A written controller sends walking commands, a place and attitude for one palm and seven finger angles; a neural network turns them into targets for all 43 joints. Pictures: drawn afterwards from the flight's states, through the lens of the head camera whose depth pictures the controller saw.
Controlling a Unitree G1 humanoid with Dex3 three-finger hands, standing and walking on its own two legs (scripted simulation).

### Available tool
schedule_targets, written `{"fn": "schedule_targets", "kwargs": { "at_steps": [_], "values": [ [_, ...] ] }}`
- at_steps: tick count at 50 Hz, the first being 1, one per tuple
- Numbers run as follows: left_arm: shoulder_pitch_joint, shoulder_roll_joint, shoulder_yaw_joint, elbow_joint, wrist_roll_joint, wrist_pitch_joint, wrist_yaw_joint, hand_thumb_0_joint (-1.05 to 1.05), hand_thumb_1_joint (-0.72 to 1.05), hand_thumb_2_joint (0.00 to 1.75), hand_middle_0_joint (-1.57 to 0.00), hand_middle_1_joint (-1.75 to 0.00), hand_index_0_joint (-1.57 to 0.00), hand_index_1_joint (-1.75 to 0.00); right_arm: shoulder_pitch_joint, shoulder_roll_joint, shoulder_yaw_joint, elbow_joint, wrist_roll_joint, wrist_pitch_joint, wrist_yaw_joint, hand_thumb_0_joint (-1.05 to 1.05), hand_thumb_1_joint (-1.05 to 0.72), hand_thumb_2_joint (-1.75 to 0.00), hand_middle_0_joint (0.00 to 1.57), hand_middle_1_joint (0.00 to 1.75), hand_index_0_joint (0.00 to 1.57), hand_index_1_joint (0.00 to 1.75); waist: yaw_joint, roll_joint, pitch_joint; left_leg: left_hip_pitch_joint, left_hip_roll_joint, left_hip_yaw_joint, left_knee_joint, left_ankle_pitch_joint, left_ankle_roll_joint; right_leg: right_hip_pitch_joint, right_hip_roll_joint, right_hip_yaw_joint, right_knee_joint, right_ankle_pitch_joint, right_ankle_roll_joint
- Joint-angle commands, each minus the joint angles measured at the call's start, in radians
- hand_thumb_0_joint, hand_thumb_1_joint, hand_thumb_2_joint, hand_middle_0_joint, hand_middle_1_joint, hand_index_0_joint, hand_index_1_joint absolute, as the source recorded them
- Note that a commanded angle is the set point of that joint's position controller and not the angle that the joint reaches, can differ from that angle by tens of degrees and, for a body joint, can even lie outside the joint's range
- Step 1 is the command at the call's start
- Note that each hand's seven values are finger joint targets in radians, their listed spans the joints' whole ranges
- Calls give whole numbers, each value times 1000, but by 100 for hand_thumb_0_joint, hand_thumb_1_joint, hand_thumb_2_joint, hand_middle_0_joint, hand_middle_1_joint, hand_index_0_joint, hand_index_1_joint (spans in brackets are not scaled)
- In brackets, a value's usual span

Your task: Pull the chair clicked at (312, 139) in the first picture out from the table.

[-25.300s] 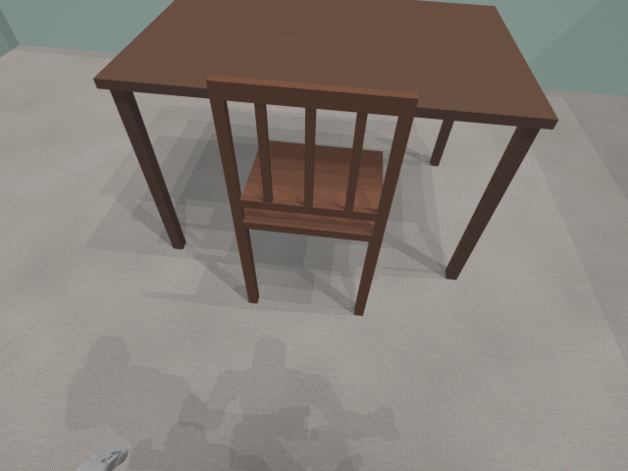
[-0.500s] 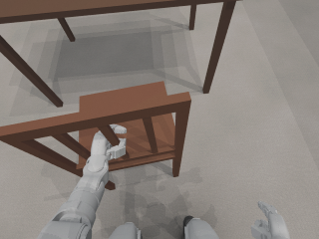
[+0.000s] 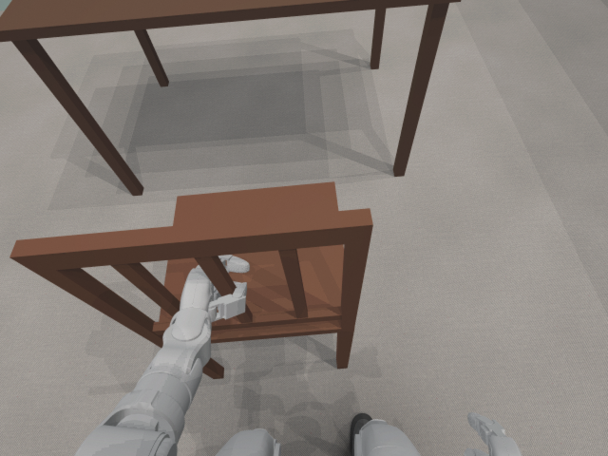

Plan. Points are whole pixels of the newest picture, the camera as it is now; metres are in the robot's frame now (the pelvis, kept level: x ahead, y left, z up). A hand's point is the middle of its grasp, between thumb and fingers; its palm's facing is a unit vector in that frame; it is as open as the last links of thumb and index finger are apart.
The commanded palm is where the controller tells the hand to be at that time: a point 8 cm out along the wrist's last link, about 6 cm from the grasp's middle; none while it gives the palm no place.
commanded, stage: stop walking, hand still on the chair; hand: left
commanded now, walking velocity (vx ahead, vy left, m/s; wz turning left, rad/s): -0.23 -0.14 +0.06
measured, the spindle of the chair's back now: (228, 291) +0.35 +0.14 -0.09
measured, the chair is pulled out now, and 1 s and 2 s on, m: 0.54 0.70 0.70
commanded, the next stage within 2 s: open the thumb and straighten the fingers in 1.22 s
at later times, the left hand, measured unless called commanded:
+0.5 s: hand (212, 381) +0.21 +0.14 -0.07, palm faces -0.01 -0.99 -0.16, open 5.5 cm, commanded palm +0.20 +0.19 -0.06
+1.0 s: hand (217, 407) +0.18 +0.13 -0.07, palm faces -0.03 -0.99 -0.15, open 5.5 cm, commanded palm +0.17 +0.18 -0.06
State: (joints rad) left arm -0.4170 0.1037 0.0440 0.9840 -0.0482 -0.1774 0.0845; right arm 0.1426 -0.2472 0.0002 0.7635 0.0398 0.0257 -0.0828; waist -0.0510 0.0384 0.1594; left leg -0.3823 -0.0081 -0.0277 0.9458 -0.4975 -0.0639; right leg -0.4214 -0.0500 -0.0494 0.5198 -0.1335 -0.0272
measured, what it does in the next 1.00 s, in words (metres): steps on the spot: left foot, then right foot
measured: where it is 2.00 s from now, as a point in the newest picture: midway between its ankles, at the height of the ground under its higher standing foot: outside the picture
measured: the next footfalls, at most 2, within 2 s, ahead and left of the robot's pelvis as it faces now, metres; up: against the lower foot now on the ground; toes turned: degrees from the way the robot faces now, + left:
left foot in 0.10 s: -0.09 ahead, +0.15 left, +0.00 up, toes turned +4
right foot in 0.32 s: +0.00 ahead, -0.10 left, +0.00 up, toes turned -2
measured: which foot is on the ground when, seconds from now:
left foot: up 0.00-0.08, down 0.10-1.00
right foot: down 0.00-0.14, up 0.16-0.30, down 0.32-1.00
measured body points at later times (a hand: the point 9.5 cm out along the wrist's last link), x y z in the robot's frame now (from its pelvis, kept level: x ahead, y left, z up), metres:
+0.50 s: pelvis -0.07 +0.01 +0.00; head -0.03 -0.01 +0.45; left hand +0.21 +0.19 -0.06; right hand +0.02 -0.22 -0.14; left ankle -0.13 +0.15 -0.73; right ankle -0.04 -0.10 -0.73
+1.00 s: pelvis -0.08 +0.02 +0.01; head -0.07 +0.00 +0.45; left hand +0.18 +0.18 -0.06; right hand +0.03 -0.22 -0.12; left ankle -0.13 +0.15 -0.73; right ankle -0.04 -0.10 -0.73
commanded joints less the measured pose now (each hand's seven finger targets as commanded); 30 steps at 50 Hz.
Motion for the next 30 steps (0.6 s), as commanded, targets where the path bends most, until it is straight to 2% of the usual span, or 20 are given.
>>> {"fn": "schedule_targets", "kwargs": {
  "at_steps": [1,4,5,6,7,8,9,10,12,13,15,16,17,18,19,21,24,25,29,30],
  "values": [
    [-173,196,13,-132,12,-23,14,0,90,90,-50,-145,-50,-145,67,-119,-40,-105,7,-45,-17,0,-90,-90,20,30,20,30,60,-220,-429,119,34,12,-228,8,24,255,-264,217,-161,82,-115],
    [-200,159,-33,-152,10,-30,-4,0,90,90,-50,-145,-50,-145,107,-114,-38,-97,6,-49,-25,0,-90,-90,20,30,20,30,24,-163,-437,274,85,77,-591,218,42,182,-201,171,-91,-91,-35],
    [-215,164,-44,-155,4,-35,-5,0,90,90,-50,-145,-50,-145,100,-137,-48,-105,2,-46,-33,0,-90,-90,20,30,20,30,23,-64,-379,287,139,43,-660,280,60,147,-129,120,-24,-117,1],
    [-276,174,-36,-376,0,-50,-6,0,90,90,-50,-145,-50,-145,79,-159,-58,-158,-4,-46,-32,0,-90,-90,20,30,20,30,36,146,-373,271,276,-105,-725,302,125,109,-43,68,96,-170,39],
    [-280,130,-59,-400,1,-39,-1,0,90,90,-50,-145,-50,-145,82,-154,-63,-170,-6,-38,-27,0,-90,-90,20,30,20,30,32,280,-346,272,368,-155,-679,486,186,49,24,13,262,-223,49],
    [-313,107,-84,-375,12,-29,-3,0,90,90,-50,-145,-50,-145,38,-107,-48,-159,-33,-33,-33,0,-90,-90,20,30,20,30,8,359,-315,256,376,-182,-637,716,216,0,25,26,437,-304,38],
    [-289,108,-68,-395,16,-12,-8,0,90,90,-50,-145,-50,-145,26,-100,-54,-160,-40,-25,-20,0,-90,-90,20,30,20,30,20,314,-303,277,370,-155,-594,844,225,-1,24,59,506,-299,35],
    [-262,108,-60,-425,11,6,-8,0,90,90,-50,-145,-50,-145,45,-105,-65,-169,-23,-12,-5,0,-90,-90,20,30,20,30,22,199,-332,309,346,-122,-558,866,217,41,37,56,467,-288,34],
    [-165,98,-59,-378,20,27,-10,0,90,90,-50,-145,-50,-145,103,-133,-75,-174,-10,-6,10,0,-90,-90,20,30,20,30,36,72,-317,433,296,-62,-434,908,137,88,13,11,76,-184,12],
    [-147,97,-69,-388,24,32,-15,0,90,90,-50,-145,-50,-145,118,-139,-71,-180,-7,-10,10,0,-90,-90,20,30,20,30,31,46,-330,431,272,-45,-367,902,110,185,24,-12,-92,-34,2],
    [-140,111,-95,-418,37,31,-28,0,90,90,-50,-145,-50,-145,135,-141,-61,-178,-1,-22,5,0,-90,-90,20,30,20,30,7,22,-355,286,206,-9,-331,728,89,389,-12,39,-125,234,-29],
    [-153,97,-106,-432,33,26,-33,0,90,90,-50,-145,-50,-145,98,-116,-47,-185,4,-27,3,0,-90,-90,20,30,20,30,-2,47,-353,260,187,5,-371,566,76,380,-59,102,-111,278,-52],
    [-144,101,-106,-428,34,21,-29,0,90,90,-50,-145,-50,-145,84,-98,-32,-182,3,-37,-4,0,-90,-90,20,30,20,30,-4,105,-291,248,179,2,-462,447,70,317,-69,75,-95,244,-35],
    [-100,145,-66,-430,24,32,-18,0,90,90,-50,-145,-50,-145,108,-107,-38,-160,0,-29,-13,0,-90,-90,20,30,20,30,-6,96,-342,250,186,11,-503,540,66,362,-68,108,-14,327,-41],
    [-60,180,-31,-405,13,46,-9,0,90,90,-50,-145,-50,-145,125,-135,-55,-150,2,-16,-19,0,-90,-90,20,30,20,30,7,-23,-388,267,195,9,-471,652,58,413,-57,99,19,409,-39],
    [-25,178,-32,-400,13,50,-9,0,90,90,-50,-145,-50,-145,96,-129,-53,-159,0,-15,-23,0,-90,-90,20,30,20,30,12,-1,-382,292,182,29,-472,584,58,364,-63,100,-10,344,-26],
    [3,161,-37,-378,12,47,1,0,90,90,-50,-145,-50,-145,62,-100,-34,-169,-2,-11,-27,0,-90,-90,20,30,20,30,26,-10,-321,260,174,20,-528,378,75,304,-58,112,-72,101,-1],
    [18,170,-34,-368,11,49,7,0,90,90,-50,-145,-50,-145,66,-109,-35,-159,-1,-13,-29,0,-90,-90,20,30,20,30,26,25,-304,258,164,24,-550,341,75,294,-57,118,-87,59,-2],
    [33,155,-41,-349,9,49,14,0,90,90,-50,-145,-50,-145,54,-89,-28,-170,2,-10,-34,0,-90,-90,20,30,20,30,31,-67,-288,257,136,44,-528,255,72,265,-86,167,-156,-15,-4],
    [51,164,-39,-339,8,51,18,0,90,90,-50,-145,-50,-145,55,-94,-30,-163,2,-13,-37,0,-90,-90,20,30,20,30,29,-41,-269,262,131,45,-539,243,73,248,-91,171,-175,-29,-6]
  ]
}}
